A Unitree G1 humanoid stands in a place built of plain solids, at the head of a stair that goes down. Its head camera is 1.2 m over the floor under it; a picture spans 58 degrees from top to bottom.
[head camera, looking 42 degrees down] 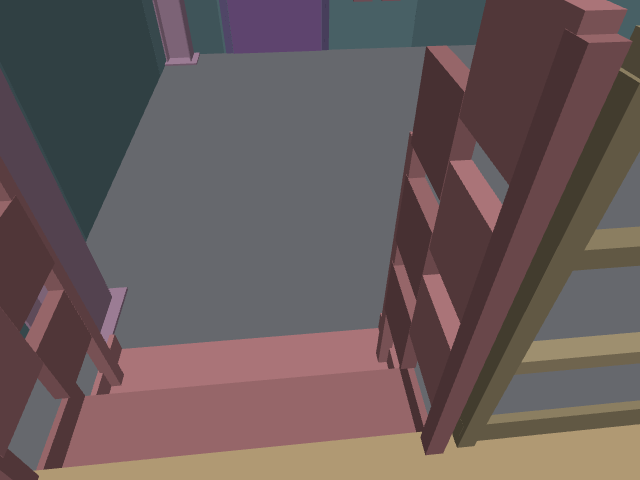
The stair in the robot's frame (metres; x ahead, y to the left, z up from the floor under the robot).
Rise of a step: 0.17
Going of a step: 0.30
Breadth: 1.12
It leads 6 degrees to the left of straight ahead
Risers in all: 3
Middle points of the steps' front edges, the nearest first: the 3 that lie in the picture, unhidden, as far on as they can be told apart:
0.49 0.22 0.00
0.79 0.25 -0.17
1.09 0.28 -0.33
